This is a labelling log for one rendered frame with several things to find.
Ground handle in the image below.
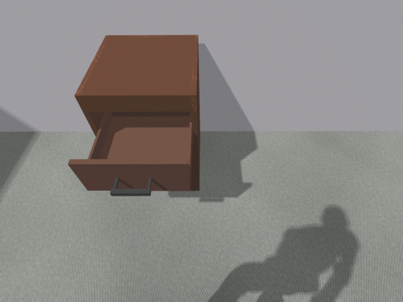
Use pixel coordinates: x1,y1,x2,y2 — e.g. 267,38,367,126
110,177,152,196

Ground drawer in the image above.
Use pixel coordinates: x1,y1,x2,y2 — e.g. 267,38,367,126
68,111,193,191

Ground cabinet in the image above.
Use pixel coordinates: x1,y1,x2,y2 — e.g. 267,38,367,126
74,35,200,191

